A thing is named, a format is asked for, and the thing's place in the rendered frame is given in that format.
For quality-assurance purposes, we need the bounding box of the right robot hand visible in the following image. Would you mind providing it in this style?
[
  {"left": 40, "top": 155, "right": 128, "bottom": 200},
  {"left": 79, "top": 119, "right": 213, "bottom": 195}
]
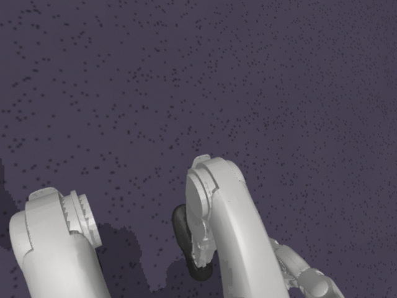
[{"left": 269, "top": 237, "right": 311, "bottom": 290}]

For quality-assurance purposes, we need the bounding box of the right robot foot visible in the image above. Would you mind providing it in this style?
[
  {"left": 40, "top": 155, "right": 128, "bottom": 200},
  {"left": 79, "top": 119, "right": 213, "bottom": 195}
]
[{"left": 172, "top": 204, "right": 213, "bottom": 281}]

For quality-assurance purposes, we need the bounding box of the right robot arm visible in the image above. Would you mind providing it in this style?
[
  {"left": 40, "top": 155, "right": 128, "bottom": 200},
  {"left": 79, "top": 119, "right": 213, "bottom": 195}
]
[{"left": 297, "top": 268, "right": 345, "bottom": 298}]

